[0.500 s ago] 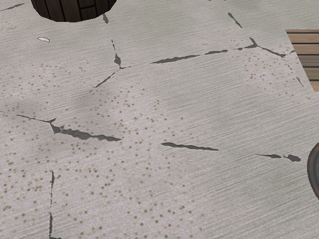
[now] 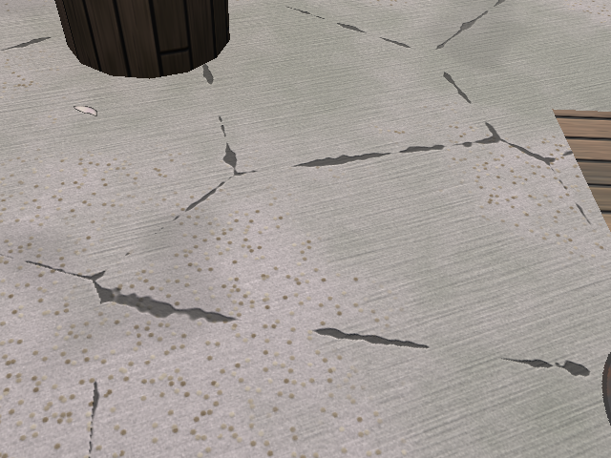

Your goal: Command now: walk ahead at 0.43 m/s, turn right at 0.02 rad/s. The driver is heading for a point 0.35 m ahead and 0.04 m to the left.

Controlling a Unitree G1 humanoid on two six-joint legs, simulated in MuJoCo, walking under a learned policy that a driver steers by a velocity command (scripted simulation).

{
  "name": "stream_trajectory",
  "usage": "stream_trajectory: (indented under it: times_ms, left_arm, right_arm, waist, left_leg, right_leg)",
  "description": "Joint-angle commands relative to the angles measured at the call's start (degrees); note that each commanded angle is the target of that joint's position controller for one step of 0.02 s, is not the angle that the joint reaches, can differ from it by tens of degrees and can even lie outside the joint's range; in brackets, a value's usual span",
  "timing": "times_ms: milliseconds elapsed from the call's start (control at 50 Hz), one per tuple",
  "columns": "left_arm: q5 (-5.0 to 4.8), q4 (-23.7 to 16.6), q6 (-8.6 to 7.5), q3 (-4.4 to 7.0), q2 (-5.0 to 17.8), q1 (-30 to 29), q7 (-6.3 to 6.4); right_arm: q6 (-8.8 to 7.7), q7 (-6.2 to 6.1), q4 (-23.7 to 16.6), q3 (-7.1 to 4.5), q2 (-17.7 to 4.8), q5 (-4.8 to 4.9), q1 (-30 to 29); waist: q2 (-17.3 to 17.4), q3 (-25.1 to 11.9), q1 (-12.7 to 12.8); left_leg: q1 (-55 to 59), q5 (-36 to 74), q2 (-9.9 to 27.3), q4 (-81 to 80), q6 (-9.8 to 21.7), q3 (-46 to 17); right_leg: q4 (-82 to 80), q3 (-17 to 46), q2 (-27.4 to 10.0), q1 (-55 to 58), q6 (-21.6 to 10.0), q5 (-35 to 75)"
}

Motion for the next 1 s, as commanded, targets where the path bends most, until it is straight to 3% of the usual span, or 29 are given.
stream_trajectory:
  times_ms: [20,80,180,260,320,340,360,380,400,420,440,460,480,500,520,560,600,640,700,740,760,780,800,820,840,900,1000]
  left_arm:
    - [0.79,-5.92,-2.07,1.55,5.26,-5.8,-0.14]
    - [1.16,-5.9,-1.63,1.27,3.63,-7.01,-0.44]
    - [0.95,-8.52,-2.13,-0.01,0.76,-15.66,-1.03]
    - [0.41,-10.48,-2.78,-0.44,0.58,-22.15,-2.49]
    - [0.95,-10.91,-3.47,-0.02,1.84,-22.12,-3.45]
    - [1.31,-10.1,-3.6,0.56,3.23,-19.29,-3.43]
    - [1.74,-8.2,-3.69,1.42,4.95,-13.32,-3.13]
    - [2.12,-5.88,-3.7,2.3,7.11,-5.72,-2.49]
    - [3.53,-4.26,-3.36,2.79,11.0,2.56,-1.6]
    - [3.65,-4.04,-2.92,2.4,12.39,1.92,-1.81]
    - [2.49,-4.42,-2.04,1.92,8.01,1.8,-1.88]
    - [1.71,-4.59,-1.72,1.07,6.16,-3.58,-1.77]
    - [1.46,-4.28,-1.56,0.46,4.39,-7.77,-1.63]
    - [1.6,-4.26,-1.55,-0.14,2.73,-10.67,-1.65]
    - [2.5,-3.69,-1.69,-0.18,2.67,-12.21,-1.74]
    - [3.36,-2.54,-2.16,-0.19,2.55,-15.04,-2.01]
    - [3.45,-1.2,-2.22,-0.01,3.4,-16.03,-1.72]
    - [3.15,0.21,-1.52,0.27,4.58,-15.14,-1.19]
    - [2.67,1.72,-0.23,-0.1,4.61,-15.36,-0.73]
    - [2.34,2.77,0.2,-1.14,2.28,-15.04,-0.63]
    - [2.61,3.89,0.26,-1.74,0.88,-12.77,-0.65]
    - [2.93,4.51,0.25,-1.51,1.28,-8.97,-0.62]
    - [2.89,4.99,0.62,-1.52,1.29,-8.93,-0.24]
    - [2.81,5.16,0.98,-1.35,2.3,-10.25,0.1]
    - [2.58,5.57,1.32,-1.3,2.28,-10.47,0.4]
    - [2.51,7.27,1.72,-1.18,2.8,-9.87,0.75]
    - [1.78,9.89,1.91,-1.05,2.83,-10.9,0.83]
  right_arm:
    - [-0.63,-0.38,-2.48,-1.43,-7.72,-0.59,2.27]
    - [-0.76,-0.77,-2.01,-1.39,-7.7,-0.2,3.42]
    - [0.03,-1.68,-0.22,-1.53,-8.65,0.28,6.45]
    - [0.8,-1.91,1.72,-1.71,-9.19,0.74,10.15]
    - [1.92,-2.28,2.57,-2.01,-9.73,0.59,10.13]
    - [2.14,-2.48,2.4,-2.26,-10.51,0.5,9.51]
    - [2.39,-2.66,1.97,-2.41,-11.01,0.56,8.04]
    - [2.5,-2.77,1.45,-2.1,-10.38,0.46,7.38]
    - [2.25,-2.94,-0.59,-0.93,-7.18,-1.16,7.88]
    - [1.78,-2.07,1.19,1.12,-0.62,-1.01,20.42]
    - [1.62,-1.81,3.43,-0.69,-8.12,0.53,18.28]
    - [1.81,-1.84,1.07,-1.32,-9.68,1.81,10.94]
    - [2.16,-2.4,0.16,-1.07,-8.41,1.27,6.99]
    - [2.94,-2.89,-0.01,-1.31,-7.96,0.46,5.4]
    - [3.93,-3.12,0.21,-1.25,-6.83,0.21,6.85]
    - [5.3,-3.64,0.98,-0.64,-3.75,-0.05,9.5]
    - [5.83,-4.17,0.41,-0.28,-3.09,-0.65,7.77]
    - [6.25,-4.28,0.01,-0.44,-4.03,-0.68,5.15]
    - [6.67,-4.16,-0.5,-0.89,-4.89,-0.71,1.86]
    - [6.38,-4.1,-0.68,-0.93,-4.64,-1.6,0.75]
    - [6.11,-4.25,-1.47,-0.99,-5.77,-1.89,0.02]
    - [5.96,-4.53,-2.1,-1.82,-10.12,-1.43,-2.29]
    - [5.73,-4.17,-1.11,-1.85,-8.82,-1.11,-3.19]
    - [5.28,-3.78,-1.21,-1.1,-5.78,-1.27,-4.03]
    - [4.82,-3.51,-0.91,-0.68,-4.57,-1.51,-4.64]
    - [3.59,-3.23,0.23,-0.6,-4.72,-0.88,-3.83]
    - [3.73,-3.43,2.1,-0.57,-4.96,-0.54,-3.33]
  waist:
    - [8.1,4.28,-2.06]
    - [6.92,3.79,-1.98]
    - [6.31,4.96,-4.26]
    - [5.55,7.13,-5.94]
    - [6.63,5.91,-3.93]
    - [7.92,3.26,-2.14]
    - [8.54,-0.98,1.31]
    - [7.41,-6.27,5.29]
    - [-0.43,-15.97,7.04]
    - [-14.45,-26.43,1.05]
    - [-6.76,-27.94,4.44]
    - [-5.05,-17.05,3.57]
    - [-0.37,-11.05,1.84]
    - [0.66,-6.96,0.21]
    - [-1.22,-5.91,-1.87]
    - [-3.2,-5.21,-4.13]
    - [-4.2,-5.54,-3.95]
    - [-4.1,-6.22,-2.54]
    - [-3.23,-3.19,-2.07]
    - [-2.04,-0.83,-2.68]
    - [0.2,0.3,-2.22]
    - [6.4,1.82,1.5]
    - [10.65,1.64,1.79]
    - [9.96,2.16,1.08]
    - [9.6,1.92,1.19]
    - [6.96,-0.25,0.65]
    - [3.76,-2.18,-0.11]
  left_leg:
    - [13.59,-9.12,15.47,-20.4,7.85,-23.72]
    - [12.67,4.09,13.15,-22.27,8.23,-16.31]
    - [11.43,15.29,11.04,-22.99,7.37,-8.11]
    - [13.8,16.07,13.07,-22.32,7.59,-7.2]
    - [18.04,30.96,13.82,-16.01,5.52,-6.34]
    - [19.32,39.92,13.5,-12.04,4.55,-6.23]
    - [19.28,48.49,12.07,-5.18,3.25,-5.32]
    - [15.56,48.97,9.15,4.95,0.99,-3.57]
    - [2.51,27.37,5.29,22.22,-1.49,-2.68]
    - [-14.62,-24.55,-4.09,42.84,-4.79,-6.61]
    - [-15.31,-23.42,-2.34,47.0,-4.91,-13.25]
    - [-19.13,-20.37,0.76,46.03,-4.99,-10.19]
    - [-18.85,-16.17,3.35,42.11,-5.6,-7.8]
    - [-16.48,-13.47,4.92,38.73,-6.24,-7.21]
    - [-10.63,-10.67,6.1,35.57,-6.67,-7.24]
    - [-3.38,-9.07,5.98,27.9,-7.6,-5.66]
    - [-0.37,-6.69,5.99,19.8,-7.73,-5.0]
    - [1.55,-0.77,5.95,14.45,-7.18,-4.67]
    - [4.54,3.89,5.13,7.27,-5.83,-3.89]
    - [8.37,6.48,4.82,-0.04,-4.43,-3.72]
    - [9.21,10.28,7.49,-4.52,-3.37,-6.81]
    - [6.34,9.09,9.92,-5.18,-1.63,-9.4]
    - [-0.57,-1.97,8.3,-6.68,-0.89,-8.91]
    - [-3.23,-5.4,7.09,-8.03,-1.55,-8.34]
    - [-3.61,-3.46,6.62,-8.17,-2.55,-7.86]
    - [0.79,8.16,5.72,-5.39,-3.37,-6.56]
    - [4.5,17.37,5.01,-3.33,-2.55,-5.51]
  right_leg:
    - [3.5,2.51,-5.95,-23.21,-0.54,7.96]
    - [-1.45,0.48,-5.81,-22.14,1.52,15.01]
    - [-18.6,-1.71,-4.35,-18.37,3.4,26.07]
    - [-26.24,-2.53,-2.82,-16.27,2.45,28.81]
    - [-30.43,-2.74,-0.76,-12.06,-0.04,26.12]
    - [-30.56,-3.31,0.74,-7.72,-1.08,24.87]
    - [-31.49,-4.48,2.54,0.21,-2.52,25.81]
    - [-33.5,-4.44,1.59,12.21,-4.26,33.68]
    - [-27.73,7.13,-10.23,31.75,-7.92,54.47]
    - [-27.3,28.98,-25.95,48.8,-19.83,65.02]
    - [-31.23,28.83,-22.83,43.6,-18.62,55.17]
    - [-33.61,19.89,-19.8,35.26,-16.0,51.04]
    - [-36.1,15.57,-16.65,26.46,-13.94,48.61]
    - [-38.35,12.26,-14.79,18.63,-13.14,47.6]
    - [-40.78,9.6,-13.34,11.73,-12.51,46.06]
    - [-43.17,5.31,-11.57,3.84,-12.73,45.32]
    - [-43.71,3.24,-10.85,1.96,-12.64,42.95]
    - [-44.89,3.65,-10.97,2.15,-12.03,31.86]
    - [-46.14,5.09,-10.07,-0.46,-9.85,8.42]
    - [-44.47,4.93,-7.6,-2.57,-6.25,-1.36]
    - [-42.42,4.17,-5.61,-2.83,-3.44,-3.98]
    - [-40.0,1.12,-1.48,-2.55,-0.89,-3.51]
    - [-38.08,-2.01,0.29,3.88,0.57,1.55]
    - [-36.3,-2.18,0.16,7.16,0.98,5.02]
    - [-35.48,-2.12,-0.18,8.56,0.65,7.48]
    - [-34.87,-1.35,-1.08,9.44,-0.09,14.17]
    - [-33.84,-1.4,-1.46,11.28,0.36,21.42]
